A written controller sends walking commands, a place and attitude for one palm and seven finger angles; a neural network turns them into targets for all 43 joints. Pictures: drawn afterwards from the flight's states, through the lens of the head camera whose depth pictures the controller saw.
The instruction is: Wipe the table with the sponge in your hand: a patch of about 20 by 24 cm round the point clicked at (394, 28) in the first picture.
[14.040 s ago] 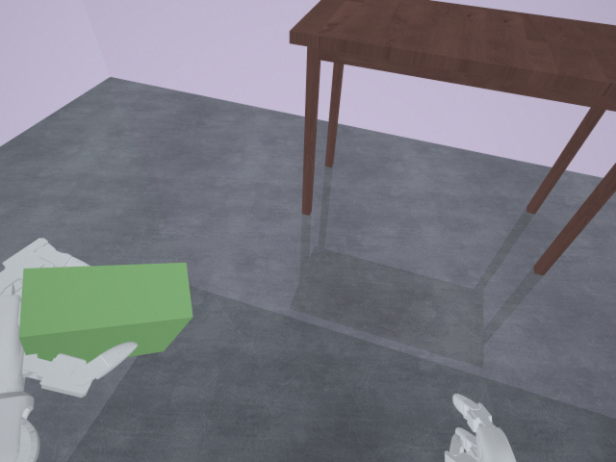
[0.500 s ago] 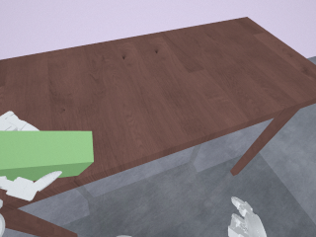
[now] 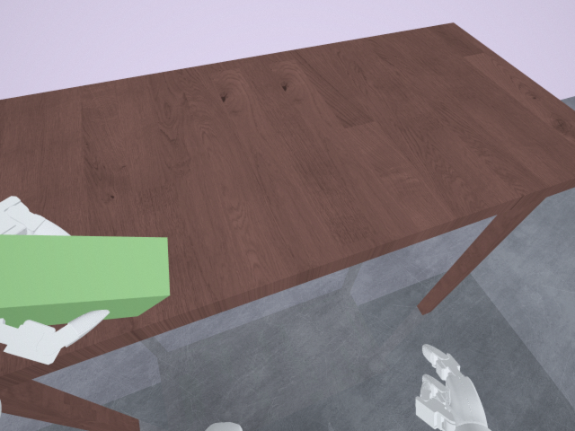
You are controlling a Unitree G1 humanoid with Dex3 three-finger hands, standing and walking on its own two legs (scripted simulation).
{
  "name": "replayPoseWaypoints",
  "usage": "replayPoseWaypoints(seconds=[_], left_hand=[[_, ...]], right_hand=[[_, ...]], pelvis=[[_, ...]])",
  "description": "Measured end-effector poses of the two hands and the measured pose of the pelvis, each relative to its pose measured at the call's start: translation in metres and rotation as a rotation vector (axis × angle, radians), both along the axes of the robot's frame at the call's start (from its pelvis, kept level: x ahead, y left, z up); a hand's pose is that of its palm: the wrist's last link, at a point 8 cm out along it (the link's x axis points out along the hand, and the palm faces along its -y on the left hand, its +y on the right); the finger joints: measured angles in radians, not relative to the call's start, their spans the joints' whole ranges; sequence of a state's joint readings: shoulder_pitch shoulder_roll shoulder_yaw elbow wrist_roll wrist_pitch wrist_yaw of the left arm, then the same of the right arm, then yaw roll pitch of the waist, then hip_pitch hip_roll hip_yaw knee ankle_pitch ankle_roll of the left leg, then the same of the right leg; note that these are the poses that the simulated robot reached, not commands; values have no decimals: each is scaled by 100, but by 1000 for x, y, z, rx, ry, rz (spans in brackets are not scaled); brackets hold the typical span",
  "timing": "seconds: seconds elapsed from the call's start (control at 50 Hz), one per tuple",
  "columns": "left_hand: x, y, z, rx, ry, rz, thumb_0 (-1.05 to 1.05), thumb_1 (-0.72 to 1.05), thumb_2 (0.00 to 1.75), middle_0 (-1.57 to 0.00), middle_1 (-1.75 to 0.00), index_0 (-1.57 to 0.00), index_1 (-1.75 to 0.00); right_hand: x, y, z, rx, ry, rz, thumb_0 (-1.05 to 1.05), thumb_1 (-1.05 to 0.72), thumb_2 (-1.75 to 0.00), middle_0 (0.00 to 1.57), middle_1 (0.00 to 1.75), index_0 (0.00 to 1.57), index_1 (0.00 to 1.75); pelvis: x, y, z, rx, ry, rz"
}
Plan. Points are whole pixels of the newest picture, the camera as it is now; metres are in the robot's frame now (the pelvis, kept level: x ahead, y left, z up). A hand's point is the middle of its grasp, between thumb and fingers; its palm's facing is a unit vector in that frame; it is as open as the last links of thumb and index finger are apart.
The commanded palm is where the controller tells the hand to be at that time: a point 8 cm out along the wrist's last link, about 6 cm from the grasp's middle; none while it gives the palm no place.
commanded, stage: shuffle to correct the standing spot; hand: left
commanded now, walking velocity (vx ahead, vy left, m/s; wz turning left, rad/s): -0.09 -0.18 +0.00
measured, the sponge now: (107, 283) +0.24 +0.20 +0.14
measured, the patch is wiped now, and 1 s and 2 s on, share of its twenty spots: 0.00 0.00 0.00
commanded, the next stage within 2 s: none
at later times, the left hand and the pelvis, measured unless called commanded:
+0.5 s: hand (31, 295) +0.21 +0.25 +0.17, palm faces +0.35 -0.83 -0.43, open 9.6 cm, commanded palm +0.15 +0.29 +0.18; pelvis -0.01 +0.01 +0.00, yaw +0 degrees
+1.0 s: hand (49, 280) +0.22 +0.24 +0.17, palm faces +0.32 -0.84 -0.44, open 9.6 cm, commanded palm +0.16 +0.28 +0.18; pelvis +0.00 +0.00 +0.00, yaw +0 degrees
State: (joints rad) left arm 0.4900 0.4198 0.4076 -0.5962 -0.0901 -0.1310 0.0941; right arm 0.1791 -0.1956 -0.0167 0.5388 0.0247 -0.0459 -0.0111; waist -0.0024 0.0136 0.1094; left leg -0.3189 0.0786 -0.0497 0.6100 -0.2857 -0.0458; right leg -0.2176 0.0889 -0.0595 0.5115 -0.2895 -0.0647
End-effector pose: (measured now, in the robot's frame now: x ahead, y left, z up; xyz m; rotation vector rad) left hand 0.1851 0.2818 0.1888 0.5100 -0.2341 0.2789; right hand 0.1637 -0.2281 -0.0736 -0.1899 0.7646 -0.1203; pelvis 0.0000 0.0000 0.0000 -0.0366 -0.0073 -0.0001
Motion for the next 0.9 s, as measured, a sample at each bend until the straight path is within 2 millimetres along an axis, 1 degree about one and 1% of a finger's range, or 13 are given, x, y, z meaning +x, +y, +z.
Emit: replayPoseWaypoints(seconds=[0.22, 0.36, 0.44, 0.52, 0.72, 0.9], left_hand=[[-9, 10, -5, -43, -9, 9, -1, -45, 102, -80, -135, -79, -135], [-12, 12, -1, -15, 3, 18, -1, -45, 102, -80, -135, -79, -135], [-14, 11, -1, -13, 11, 33, -1, -45, 102, -80, -135, -79, -135], [-14, 9, -3, -27, 7, 43, -1, -45, 102, -80, -135, -79, -135], [-3, 4, -5, -43, -10, 32, -1, -45, 103, -80, -135, -79, -135], [2, 2, -4, -28, -6, 9, -1, -45, 103, -80, -135, -79, -135]], right_hand=[[-20, 6, 0, -15, 19, -22, 1, -91, -90, 21, 30, 20, 30], [-25, 15, -1, 9, 23, -2, 1, -91, -90, 21, 30, 20, 30], [-24, 15, -3, 22, 25, 5, 1, -91, -90, 21, 30, 20, 30], [-22, 11, -5, 17, 27, 4, 1, -91, -90, 21, 30, 20, 30], [-9, 0, -3, -3, 14, -5, 1, -91, -90, 21, 30, 20, 30], [-4, -1, 0, -11, 12, -8, 1, -91, -90, 20, 30, 20, 30]], pelvis=[[-8, 10, 0, 4, -6, -6], [-12, 10, 4, -3, -1, 0], [-11, 8, 3, -4, 3, 0], [-8, 6, 2, 1, 1, 0], [-2, 3, 0, 3, 0, 3], [1, 2, 0, 6, 4, 0]])
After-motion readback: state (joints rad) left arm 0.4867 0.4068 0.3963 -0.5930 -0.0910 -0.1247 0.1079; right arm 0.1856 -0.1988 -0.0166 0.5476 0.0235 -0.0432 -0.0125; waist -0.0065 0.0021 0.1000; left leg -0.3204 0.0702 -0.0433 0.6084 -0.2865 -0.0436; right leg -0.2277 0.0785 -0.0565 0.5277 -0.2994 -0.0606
